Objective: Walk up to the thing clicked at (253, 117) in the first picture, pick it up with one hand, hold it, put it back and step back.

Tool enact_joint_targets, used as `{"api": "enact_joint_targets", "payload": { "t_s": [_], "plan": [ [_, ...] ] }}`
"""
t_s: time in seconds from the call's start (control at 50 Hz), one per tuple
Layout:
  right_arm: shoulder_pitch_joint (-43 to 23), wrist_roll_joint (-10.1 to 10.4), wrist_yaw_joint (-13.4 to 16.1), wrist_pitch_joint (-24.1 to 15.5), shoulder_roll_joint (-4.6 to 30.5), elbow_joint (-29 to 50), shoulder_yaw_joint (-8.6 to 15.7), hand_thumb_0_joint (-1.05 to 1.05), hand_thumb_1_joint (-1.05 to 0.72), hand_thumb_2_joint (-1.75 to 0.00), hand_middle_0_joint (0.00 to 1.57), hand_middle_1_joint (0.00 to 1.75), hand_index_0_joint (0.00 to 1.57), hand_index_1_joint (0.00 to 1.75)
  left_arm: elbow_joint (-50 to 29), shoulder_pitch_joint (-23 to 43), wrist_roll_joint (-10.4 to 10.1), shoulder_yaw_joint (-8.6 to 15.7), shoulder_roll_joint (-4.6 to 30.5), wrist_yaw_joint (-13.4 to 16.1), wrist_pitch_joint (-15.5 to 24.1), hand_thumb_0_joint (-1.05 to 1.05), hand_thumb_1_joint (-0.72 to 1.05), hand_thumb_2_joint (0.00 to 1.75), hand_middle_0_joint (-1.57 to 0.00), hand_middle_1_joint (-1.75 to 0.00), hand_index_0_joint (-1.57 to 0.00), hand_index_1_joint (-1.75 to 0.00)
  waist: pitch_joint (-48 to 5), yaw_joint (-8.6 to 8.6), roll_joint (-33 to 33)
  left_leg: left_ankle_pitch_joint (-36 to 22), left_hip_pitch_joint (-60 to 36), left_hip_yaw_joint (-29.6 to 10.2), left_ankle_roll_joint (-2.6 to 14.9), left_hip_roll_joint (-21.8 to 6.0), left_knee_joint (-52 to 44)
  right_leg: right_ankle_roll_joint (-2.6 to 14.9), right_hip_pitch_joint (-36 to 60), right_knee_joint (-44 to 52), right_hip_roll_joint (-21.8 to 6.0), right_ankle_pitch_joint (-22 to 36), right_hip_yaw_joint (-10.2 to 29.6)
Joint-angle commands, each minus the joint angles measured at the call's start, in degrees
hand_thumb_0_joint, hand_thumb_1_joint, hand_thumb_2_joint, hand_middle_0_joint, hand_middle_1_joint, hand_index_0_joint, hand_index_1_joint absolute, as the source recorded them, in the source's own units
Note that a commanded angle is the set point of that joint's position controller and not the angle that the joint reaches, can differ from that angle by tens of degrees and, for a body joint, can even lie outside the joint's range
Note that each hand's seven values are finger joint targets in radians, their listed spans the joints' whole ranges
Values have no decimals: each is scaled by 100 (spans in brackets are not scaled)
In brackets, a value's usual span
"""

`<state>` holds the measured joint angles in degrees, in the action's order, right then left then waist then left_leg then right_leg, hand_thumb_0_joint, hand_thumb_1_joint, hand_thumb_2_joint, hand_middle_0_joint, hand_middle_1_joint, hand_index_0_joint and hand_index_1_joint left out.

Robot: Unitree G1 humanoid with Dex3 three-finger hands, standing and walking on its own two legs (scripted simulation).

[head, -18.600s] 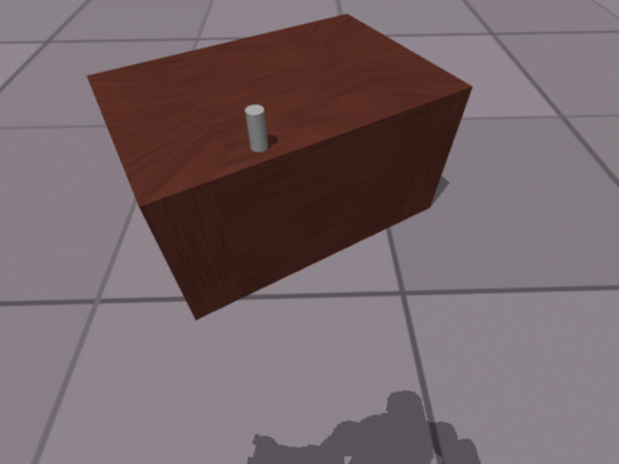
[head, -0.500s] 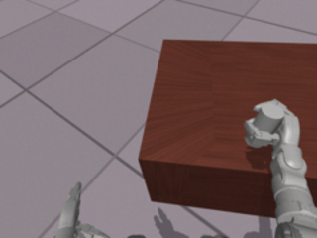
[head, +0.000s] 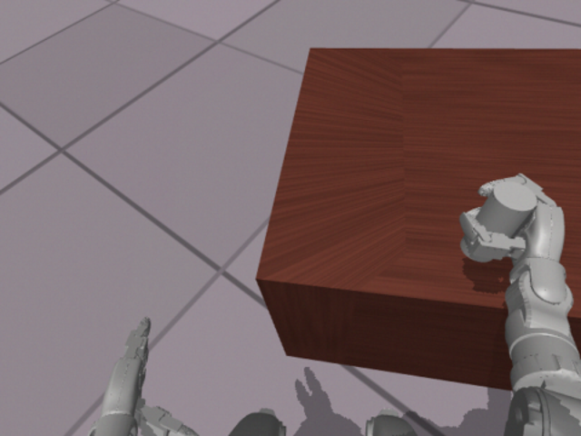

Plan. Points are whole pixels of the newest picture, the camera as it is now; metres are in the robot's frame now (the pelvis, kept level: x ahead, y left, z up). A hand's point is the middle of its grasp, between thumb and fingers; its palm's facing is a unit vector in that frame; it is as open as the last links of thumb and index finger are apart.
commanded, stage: lower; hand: right
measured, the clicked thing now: (494, 224) +0.41 -0.22 +0.03
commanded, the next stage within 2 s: loosen in 1.16 s
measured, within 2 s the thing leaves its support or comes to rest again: rests again in 1.04 s
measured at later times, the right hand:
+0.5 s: hand (478, 239) +0.42 -0.22 -0.02, palm faces +0.21 +0.98 +0.03, open 7.4 cm
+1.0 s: hand (469, 246) +0.42 -0.22 -0.05, palm faces +0.22 +0.97 +0.01, open 7.4 cm
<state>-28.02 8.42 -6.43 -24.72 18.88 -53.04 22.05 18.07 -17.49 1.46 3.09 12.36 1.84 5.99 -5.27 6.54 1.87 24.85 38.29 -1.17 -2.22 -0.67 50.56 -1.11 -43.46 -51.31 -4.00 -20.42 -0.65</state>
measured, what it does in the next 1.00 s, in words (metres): lowers itself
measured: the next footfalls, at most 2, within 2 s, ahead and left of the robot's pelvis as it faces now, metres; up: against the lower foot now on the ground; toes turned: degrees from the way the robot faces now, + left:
none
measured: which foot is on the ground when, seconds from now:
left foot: down 0.00-1.00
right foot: down 0.00-1.00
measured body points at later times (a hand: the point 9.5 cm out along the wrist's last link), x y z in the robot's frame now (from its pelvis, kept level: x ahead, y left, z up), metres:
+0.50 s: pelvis -0.01 +0.00 -0.04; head +0.08 -0.04 +0.40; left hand +0.15 +0.26 -0.03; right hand +0.40 -0.27 -0.02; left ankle +0.00 +0.15 -0.69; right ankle +0.04 -0.13 -0.69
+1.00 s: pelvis -0.01 +0.00 -0.05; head +0.10 -0.04 +0.38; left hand +0.15 +0.27 -0.04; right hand +0.40 -0.27 -0.05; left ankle +0.00 +0.15 -0.69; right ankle +0.04 -0.13 -0.69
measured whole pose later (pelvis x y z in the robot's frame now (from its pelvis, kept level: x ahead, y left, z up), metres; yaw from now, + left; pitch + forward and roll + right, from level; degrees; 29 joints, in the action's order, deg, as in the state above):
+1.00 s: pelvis -0.01 +0.00 -0.05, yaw +0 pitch +21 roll +3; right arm -28.2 5.1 -5.5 -30.2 20.8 -54.0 27.0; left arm -1.3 -24.0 3.8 3.8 13.5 -1.3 0.8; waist -8.1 10.3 1.2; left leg 31.6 56.4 0.5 -2.0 0.6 67.5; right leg -1.6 -63.0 -69.4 -4.9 -27.0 2.3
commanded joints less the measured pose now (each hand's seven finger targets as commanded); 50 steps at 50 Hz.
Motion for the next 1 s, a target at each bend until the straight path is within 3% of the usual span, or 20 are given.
{"api": "enact_joint_targets", "payload": {
  "t_s": [0.0,0.04,0.1,0.18,0.22,0.26,0.34,0.38,0.48,0.52,0.54,0.58,0.62,0.7,0.78,0.8,0.82,0.84,0.94,0.98],
  "plan": [
    [-1992,-88,-41,-546,1268,1209,176,0,-50,-134,135,144,138,144,-1300,-49,26,469,876,36,252,0,-55,5,-6,-5,-6,-5,-1968,36,-514,-1475,45,172,210,198,-450,168,1544,320,218,1001,31],
    [-2054,-88,-55,-627,1371,1260,271,0,-49,-135,136,145,139,145,-1328,-292,33,659,981,33,237,0,-54,5,-5,-5,-5,-5,-2240,100,-648,-1445,224,178,215,209,-318,162,1659,181,205,1065,71],
    [-2237,-39,-59,-715,1240,1529,245,0,-50,-137,138,147,141,148,-1345,-483,68,501,762,-28,219,0,-55,6,-5,-5,-5,-6,-2593,136,-890,-1605,390,196,205,227,-127,164,1753,-53,202,1357,96],
    [-2277,-132,-8,-777,1261,1328,258,0,-53,-138,140,149,142,149,-1823,-105,111,742,1078,-4,193,0,-55,7,-5,-5,-5,-6,-2621,215,-888,-1322,757,275,245,264,73,113,1665,-158,129,1272,204],
    [-2184,-150,-10,-809,1088,1182,187,0,-53,-139,141,150,144,150,-1793,-223,132,417,802,-52,144,0,-56,7,-5,-5,-5,-6,-2348,156,-836,-1158,780,276,263,262,108,120,1193,-182,152,908,190],
    [-2044,-203,-12,-788,1160,1079,260,0,-50,-141,142,152,144,152,-2131,-169,124,312,703,-70,122,0,-55,6,-5,-5,-5,-5,-2678,122,-780,-1285,629,244,246,256,167,145,1169,-308,171,946,169],
    [-2031,-198,18,-741,1465,975,480,0,-50,-140,141,151,144,151,-2193,-592,132,793,1201,-56,-26,0,-54,5,-5,-5,-5,-5,-2662,243,-751,-1243,630,278,236,275,224,146,1069,-363,172,825,182],
    [-2002,-186,49,-744,1505,1004,575,0,-51,-139,141,150,144,150,-2339,-461,121,812,1214,-86,-49,0,-54,5,-5,-5,-5,-5,-2480,175,-741,-1051,765,305,256,278,299,134,845,-333,173,626,206],
    [-2238,-235,79,-906,1110,1027,287,0,-48,-137,139,149,142,149,-2312,-637,147,332,625,-161,-55,0,-54,5,-5,-5,-5,-5,-2071,249,-761,-577,1117,239,279,279,379,137,423,-451,166,54,171],
    [-2333,-270,73,-937,1504,1283,486,0,-49,-135,138,146,140,147,-2631,-632,158,494,827,-147,-57,0,-54,5,-5,-5,-5,-5,-2573,270,-899,-835,1033,211,265,269,447,154,604,-605,170,313,171],
    [-2397,-285,74,-940,1542,1420,484,0,-47,-134,136,145,138,145,-2892,-544,161,622,998,-120,-56,0,-54,5,-5,-5,-5,-5,-2874,319,-958,-911,954,252,271,276,508,133,809,-596,159,395,197],
    [-2207,-297,63,-912,1415,1172,363,0,-48,-135,137,146,140,146,-2612,-748,166,721,1057,-108,-110,0,-54,5,-5,-5,-5,-5,-2658,367,-1049,-889,1143,286,275,284,563,117,803,-627,151,415,200],
    [-2366,-268,102,-937,1533,1512,497,0,-50,-135,138,147,140,147,-2928,-565,174,947,1330,-74,-92,0,-54,5,-5,-5,-5,-5,-3042,381,-1058,-986,1058,333,274,292,603,116,943,-671,135,559,260],
    [-1882,-240,121,-858,1152,963,402,0,-46,-135,138,147,140,147,-2832,-743,164,532,924,-156,-169,0,-55,6,-5,-5,-4,-5,-2637,275,-930,-1055,1201,390,280,312,684,118,637,-737,135,784,277],
    [-1988,-325,123,-905,1344,1080,459,0,-48,-134,137,146,139,146,-2824,-693,182,567,923,-162,-213,0,-55,5,-5,-4,-5,-5,-2538,264,-1036,-865,1310,348,298,304,729,110,478,-751,127,474,248],
    [-1973,-305,111,-926,1348,1034,509,0,-48,-134,137,146,139,146,-2977,-724,178,750,1099,-153,-211,0,-54,5,-5,-5,-5,-5,-2593,387,-949,-869,1309,365,296,311,732,120,459,-776,118,453,277],
    [-1815,-317,108,-910,1288,934,489,0,-47,-134,137,145,139,145,-2721,-846,199,594,929,-176,-239,0,-55,5,-5,-4,-4,-5,-2502,261,-962,-980,1294,352,275,304,759,135,410,-824,132,567,242],
    [-1920,-298,123,-926,1470,1194,598,0,-49,-133,137,145,139,145,-2914,-813,171,746,1060,-170,-243,0,-54,5,-5,-4,-5,-5,-2694,293,-969,-1040,1221,326,273,307,763,145,441,-850,147,602,238],
    [-1868,-276,98,-983,1409,1113,628,0,-48,-134,138,146,140,146,-2942,-864,197,595,912,-203,-273,0,-54,5,-5,-4,-4,-5,-2595,348,-932,-1094,1249,288,244,300,789,173,269,-1018,152,607,209],
    [-2013,-271,105,-1030,1429,1339,634,0,-48,-133,137,145,139,145,-3143,-714,190,707,1018,-197,-254,0,-54,5,-5,-4,-4,-5,-2872,395,-850,-1191,1125,259,229,292,820,190,238,-1100,149,646,234]
  ]
}}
